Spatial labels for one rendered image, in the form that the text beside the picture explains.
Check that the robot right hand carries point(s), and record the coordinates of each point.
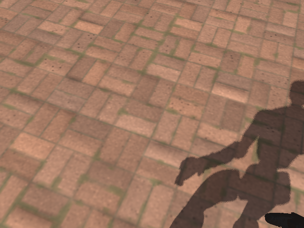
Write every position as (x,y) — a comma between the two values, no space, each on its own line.
(285,220)

